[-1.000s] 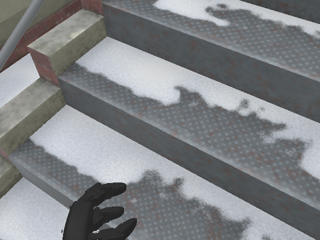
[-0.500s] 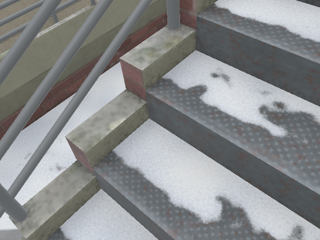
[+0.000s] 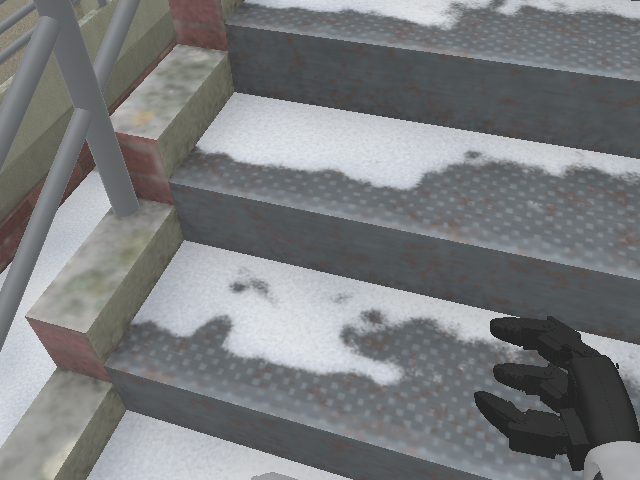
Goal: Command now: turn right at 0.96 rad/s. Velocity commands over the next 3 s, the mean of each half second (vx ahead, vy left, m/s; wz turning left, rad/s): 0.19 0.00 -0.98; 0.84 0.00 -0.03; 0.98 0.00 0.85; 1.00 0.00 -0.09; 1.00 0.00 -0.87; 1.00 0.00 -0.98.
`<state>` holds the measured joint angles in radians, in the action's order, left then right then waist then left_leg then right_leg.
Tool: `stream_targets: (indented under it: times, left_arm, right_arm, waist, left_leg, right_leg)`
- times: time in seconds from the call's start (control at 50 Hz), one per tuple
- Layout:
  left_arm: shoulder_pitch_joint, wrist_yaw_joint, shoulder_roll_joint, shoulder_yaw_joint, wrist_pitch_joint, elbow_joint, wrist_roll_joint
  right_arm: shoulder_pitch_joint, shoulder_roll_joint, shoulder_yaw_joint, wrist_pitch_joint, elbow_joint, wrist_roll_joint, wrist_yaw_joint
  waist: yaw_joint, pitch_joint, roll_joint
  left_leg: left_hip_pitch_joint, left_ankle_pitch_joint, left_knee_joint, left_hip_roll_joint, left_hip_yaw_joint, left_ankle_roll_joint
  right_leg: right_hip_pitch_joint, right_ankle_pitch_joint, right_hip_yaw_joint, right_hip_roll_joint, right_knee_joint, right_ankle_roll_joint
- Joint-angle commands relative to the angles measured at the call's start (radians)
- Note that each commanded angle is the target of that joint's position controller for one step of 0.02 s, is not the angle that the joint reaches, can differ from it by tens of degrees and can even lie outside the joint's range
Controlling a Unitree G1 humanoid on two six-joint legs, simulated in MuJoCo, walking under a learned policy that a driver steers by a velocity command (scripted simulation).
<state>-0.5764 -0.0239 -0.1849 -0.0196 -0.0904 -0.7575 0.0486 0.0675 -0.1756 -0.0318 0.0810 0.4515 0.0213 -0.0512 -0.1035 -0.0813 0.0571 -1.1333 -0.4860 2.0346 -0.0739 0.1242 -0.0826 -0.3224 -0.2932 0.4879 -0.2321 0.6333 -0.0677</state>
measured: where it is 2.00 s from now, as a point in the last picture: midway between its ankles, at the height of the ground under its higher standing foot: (510, 141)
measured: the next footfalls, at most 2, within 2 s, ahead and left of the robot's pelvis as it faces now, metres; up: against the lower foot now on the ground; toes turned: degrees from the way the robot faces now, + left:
left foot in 0.16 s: +0.20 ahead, +0.22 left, +0.16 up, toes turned -23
right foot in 0.54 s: -0.02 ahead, +0.05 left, +0.00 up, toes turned -37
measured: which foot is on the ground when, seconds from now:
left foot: up 0.00-0.14, down 0.16-0.50, up 0.52-0.90, down 0.92-1.00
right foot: down 0.00-0.20, up 0.22-0.52, down 0.54-0.90, up 0.92-1.00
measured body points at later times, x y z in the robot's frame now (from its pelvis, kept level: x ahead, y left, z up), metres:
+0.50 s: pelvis +0.05 +0.07 +0.05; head +0.04 +0.06 +0.50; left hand +0.26 +0.28 -0.06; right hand +0.05 -0.24 -0.02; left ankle +0.16 +0.23 -0.57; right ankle -0.04 +0.06 -0.66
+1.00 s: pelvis +0.24 -0.05 +0.08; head +0.23 -0.05 +0.53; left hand +0.45 +0.12 -0.03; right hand +0.24 -0.35 -0.03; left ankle +0.25 -0.03 -0.57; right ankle +0.05 -0.07 -0.44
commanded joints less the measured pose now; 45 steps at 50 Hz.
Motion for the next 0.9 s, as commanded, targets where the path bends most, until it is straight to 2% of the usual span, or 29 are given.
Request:
stream_targets:
  times: [0.02, 0.08, 0.14, 0.16, 0.2, 0.24, 0.26, 0.28, 0.3, 0.34, 0.4, 0.44, 0.46, 0.48, 0.5, 0.52, 0.54, 0.56, 0.58, 0.6, 0.62, 0.64, 0.72, 0.76, 0.78, 0.82, 0.86, 0.88, 0.9]
  left_arm:
    - [-0.047, 0.031, -0.144, 0.04, -0.03, 0.076, -0.024]
    - [0.052, 0.065, -0.165, 0.046, -0.032, 0.133, -0.046]
    - [0.157, 0.043, -0.217, 0.078, -0.005, 0.163, -0.065]
    - [0.233, 0.004, -0.269, 0.105, 0.001, 0.164, -0.106]
    - [0.2, -0.009, -0.192, 0.106, 0.027, 0.2, 0.001]
    - [0.248, 0.001, -0.102, 0.077, 0.04, 0.217, 0.035]
    - [0.275, 0.032, -0.09, 0.084, 0.024, 0.22, 0.004]
    - [0.324, 0.039, -0.141, 0.099, 0.009, 0.217, -0.032]
    - [0.296, 0.035, -0.14, 0.092, -0.011, 0.188, -0.028]
    - [0.062, 0.012, -0.111, 0.083, -0.013, 0.062, -0.002]
    - [-0.237, -0.055, -0.106, 0.084, 0.01, -0.104, 0.065]
    - [-0.057, -0.104, -0.2, 0.118, 0.021, -0.103, 0.1]
    - [0.077, -0.131, -0.214, 0.122, 0.017, -0.095, 0.06]
    - [0.133, -0.157, -0.221, 0.136, 0.003, -0.1, -0.007]
    - [0.182, -0.037, -0.188, 0.127, 0.087, 0.043, -0.098]
    - [0.148, -0.019, -0.157, 0.113, 0.1, 0.018, -0.067]
    - [0.103, -0.03, -0.126, 0.084, 0.082, -0.012, -0.032]
    - [0.117, -0.03, -0.189, 0.074, 0.053, 0.008, -0.001]
    - [0.012, -0.009, -0.244, 0.107, 0.035, -0.006, 0.004]
    - [-0.037, 0.023, -0.328, 0.137, 0.033, -0.001, -0.008]
    - [-0.02, 0.055, -0.255, 0.119, 0.025, -0.014, -0.017]
    - [-0.028, 0.069, -0.194, 0.101, 0.014, -0.045, -0.008]
    - [0.012, 0.07, -0.116, 0.08, -0.018, -0.165, -0.004]
    - [0.007, 0.085, -0.1, 0.062, -0.009, -0.205, -0.03]
    - [0.02, 0.085, -0.113, 0.061, -0.006, -0.202, -0.043]
    - [0.088, 0.063, -0.127, 0.057, -0.005, -0.143, -0.075]
    - [0.106, 0.068, -0.288, 0.108, -0.024, -0.115, -0.074]
    - [0.142, 0.057, -0.296, 0.127, -0.034, -0.081, -0.056]
    - [0.214, 0.048, -0.294, 0.143, -0.03, -0.035, -0.062]
  right_arm:
    - [0.205, -0.039, 0.003, 0.046, -0.141, 0.017, -0.007]
    - [0.14, -0.001, -0.006, 0.048, -0.124, 0.032, 0.017]
    - [0.153, 0.027, 0.01, 0.008, -0.108, 0.021, 0.025]
    - [0.174, 0.005, 0.016, -0.026, -0.102, 0.003, 0.052]
    - [-0.029, -0.138, 0.094, -0.034, -0.024, -0.017, 0.071]
    - [-0.289, -0.157, 0.104, -0.039, 0.026, 0.04, 0.063]
    - [-0.427, -0.185, 0.113, -0.02, 0.082, 0.057, 0.049]
    - [-0.383, -0.206, 0.111, -0.007, 0.091, 0.063, 0.052]
    - [-0.308, -0.152, 0.095, -0.005, 0.137, 0.041, 0.045]
    - [-0.102, -0.019, 0.05, -0.017, 0.082, -0.029, 0.022]
    - [0.066, -0.031, 0.047, 0.022, -0.068, -0.062, -0.026]
    - [0.017, -0.141, 0.08, 0.018, -0.098, -0.059, -0.02]
    - [-0.056, -0.152, 0.085, -0.006, -0.093, -0.059, -0.008]
    - [-0.102, -0.149, 0.084, -0.045, -0.068, -0.019, 0.031]
    - [-0.213, -0.14, 0.113, -0.082, 0.099, 0.096, -0.007]
    - [-0.194, -0.019, 0.072, -0.12, 0.097, 0.093, -0.01]
    - [-0.095, 0.113, 0.034, -0.142, 0.043, 0.061, -0.009]
    - [-0.102, 0.169, 0.014, -0.125, -0.028, 0.031, -0.008]
    - [-0.119, 0.131, 0.014, -0.074, -0.047, 0.039, 0.005]
    - [0.02, 0.138, -0.006, -0.053, -0.125, 0.063, 0.019]
    - [0.227, 0.094, -0.003, -0.04, -0.151, 0.068, 0.025]
    - [0.327, 0.056, 0.003, -0.047, -0.148, 0.065, 0.033]
    - [0.288, 0.021, -0.006, -0.092, -0.136, 0.009, 0.041]
    - [0.277, 0.016, -0.018, -0.1, -0.116, -0.009, 0.042]
    - [0.235, 0.031, -0.019, -0.101, -0.099, -0.002, 0.04]
    - [-0.019, 0.01, -0.013, -0.101, 0.021, -0.007, 0.048]
    - [-0.2, -0.025, 0.03, -0.113, 0.103, -0.056, 0.036]
    - [-0.297, -0.09, 0.068, -0.108, 0.113, -0.038, 0.016]
    - [-0.4, -0.145, 0.093, -0.092, 0.157, -0.032, 0.015]
  waist:
    - [-0.012, 0.006, 0.085]
    - [0.024, -0.004, 0.045]
    - [0.059, 0.002, 0.076]
    - [0.118, 0.033, 0.044]
    - [0.068, -0.193, -0.099]
    - [0.262, -0.38, -0.416]
    - [0.294, -0.35, -0.405]
    - [0.289, -0.192, -0.318]
    - [0.223, -0.097, -0.306]
    - [0.07, -0.028, -0.179]
    - [-0.094, 0.03, -0.043]
    - [0.021, 0.144, -0.141]
    - [0.111, 0.142, -0.157]
    - [0.158, 0.131, -0.112]
    - [0.017, -0.008, -0.163]
    - [-0.021, 0.065, 0.067]
    - [0.001, 0.129, 0.166]
    - [0.117, 0.116, 0.207]
    - [0.094, -0.057, 0.122]
    - [0.019, -0.121, 0.153]
    - [-0.027, 0.072, 0.044]
    - [-0.048, 0.197, -0.028]
    - [0.062, 0.314, -0.006]
    - [0.088, 0.356, -0.112]
    - [0.104, 0.284, -0.128]
    - [0.173, 0.063, -0.121]
    - [0.254, -0.135, 0.048]
    - [0.293, -0.153, 0.148]
    - [0.363, -0.17, 0.107]
  left_leg:
    - [-0.227, -0.081, 0.0, 0.025, 0.041, -0.015]
    - [-0.048, 0.151, -0.31, 0.072, 0.004, -0.036]
    - [0.174, 0.167, -0.743, 0.083, -0.009, -0.033]
    - [0.417, -0.159, -0.962, 0.02, -0.135, -0.023]
    - [0.967, 0.444, -1.066, 0.07, 0.09, 0.06]
    - [1.195, 0.243, -1.257, 0.39, 0.629, 0.347]
    - [1.09, 0.493, -1.226, 0.474, 0.714, 0.416]
    - [0.843, 0.183, -1.243, 0.396, 0.631, 0.351]
    - [0.675, -0.13, -1.235, 0.35, 0.499, 0.288]
    - [0.468, -0.083, -1.243, 0.322, 0.241, 0.26]
    - [0.229, 0.056, -1.156, 0.204, -0.185, 0.118]
    - [0.34, 0.162, -1.158, 0.259, -0.221, 0.052]
    - [0.408, 0.102, -1.105, 0.279, -0.174, 0.047]
    - [0.407, 0.062, -0.959, 0.302, -0.14, 0.083]
    - [0.249, -0.156, -0.689, 0.299, -0.159, 0.176]
    - [0.16, -0.294, -0.288, 0.2, -0.277, 0.188]
    - [0.034, -0.164, 0.132, 0.151, -0.299, 0.188]
    - [-0.132, -0.134, 0.291, 0.165, -0.22, 0.153]
    - [-0.237, -0.017, 0.378, 0.175, -0.178, 0.129]
    - [-0.367, 0.008, 0.356, 0.173, -0.168, 0.087]
    - [-0.533, 0.055, 0.368, 0.198, -0.161, 0.064]
    - [-0.656, 0.15, 0.372, 0.219, -0.14, 0.07]
    - [-0.463, 0.036, 0.113, 0.201, -0.114, 0.155]
    - [-0.324, -0.049, -0.122, 0.168, -0.197, 0.185]
    - [-0.199, -0.048, -0.211, 0.173, -0.211, 0.216]
    - [0.418, -0.027, -0.495, 0.035, -0.449, 0.259]
    - [0.691, -0.064, -0.545, -0.037, -0.45, 0.269]
    - [0.713, -0.148, -0.69, -0.067, -0.424, 0.285]
    - [0.878, -0.116, -0.916, -0.095, -0.299, 0.335]
  right_leg:
    - [0.29, 0.399, 0.348, 0.262, -0.077, -0.138]
    - [0.195, 0.334, 0.329, 0.207, -0.064, -0.078]
    - [0.083, 0.241, 0.464, 0.216, -0.192, -0.092]
    - [-0.082, 0.398, 0.436, 0.244, -0.335, -0.118]
    - [-0.183, 0.331, 0.348, 0.074, -0.27, -0.015]
    - [-0.476, -0.302, 0.149, -0.028, 0.093, 0.102]
    - [-0.404, -0.305, 0.021, -0.023, 0.491, 0.178]
    - [-0.462, -0.173, -0.038, 0.041, 0.757, 0.175]
    - [-0.473, -0.055, -0.103, 0.112, 0.886, 0.138]
    - [-0.301, -0.078, -0.296, 0.13, 1.046, 0.14]
    - [0.034, 0.063, -0.601, 0.152, 0.93, 0.127]
    - [0.072, -0.041, -0.62, 0.247, 0.271, 0.101]
    - [0.066, 0.052, -0.582, 0.298, 0.059, 0.055]
    - [0.136, 0.233, -0.52, 0.321, -0.068, -0.002]
    - [0.416, 0.221, -0.523, 0.315, -0.218, -0.086]
    - [0.38, 0.264, -0.55, 0.256, -0.256, -0.108]
    - [0.257, 0.277, -0.477, 0.239, -0.117, -0.075]
    - [0.273, 0.92, -0.301, 0.301, 0.12, -0.001]
    - [0.399, 0.726, -0.088, 0.379, 0.067, -0.032]
    - [0.428, -0.008, 0.269, 0.546, -0.285, -0.124]
    - [0.36, -0.475, 0.426, 0.592, -0.481, -0.148]
    - [0.365, -0.483, 0.409, 0.597, -0.508, -0.155]
    - [0.182, -0.272, 0.003, 0.509, -0.593, -0.099]
    - [0.168, 0.024, -0.181, 0.478, -0.723, -0.1]
    - [0.219, 0.209, -0.258, 0.467, -0.742, -0.098]
    - [0.132, 1.495, -0.579, 0.376, -0.563, -0.024]
    - [0.213, 2.18, -0.577, 0.471, -0.287, -0.047]
    - [0.287, 2.323, -0.564, 0.504, -0.071, -0.048]
    - [0.211, 2.22, -0.581, 0.458, 0.267, -0.037]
